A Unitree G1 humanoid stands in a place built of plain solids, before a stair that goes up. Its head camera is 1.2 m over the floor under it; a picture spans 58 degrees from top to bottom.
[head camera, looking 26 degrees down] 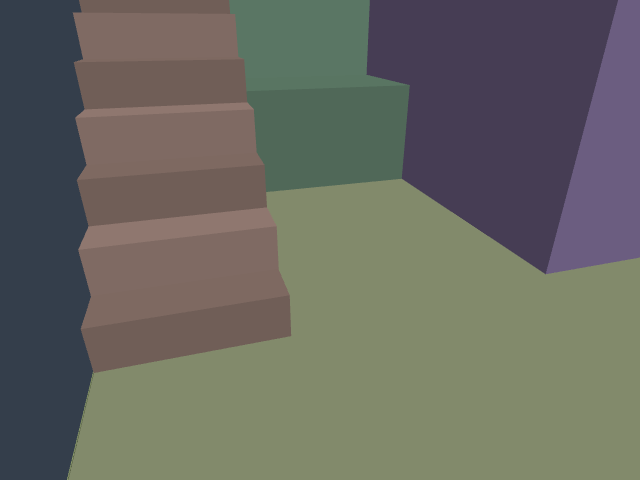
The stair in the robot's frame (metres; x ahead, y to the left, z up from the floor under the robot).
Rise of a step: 0.21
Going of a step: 0.23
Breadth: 0.79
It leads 17 degrees to the left of straight ahead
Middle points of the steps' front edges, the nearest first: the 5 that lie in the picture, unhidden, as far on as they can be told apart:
1.39 0.50 0.21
1.62 0.57 0.42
1.84 0.63 0.64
2.06 0.70 0.85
2.28 0.77 1.06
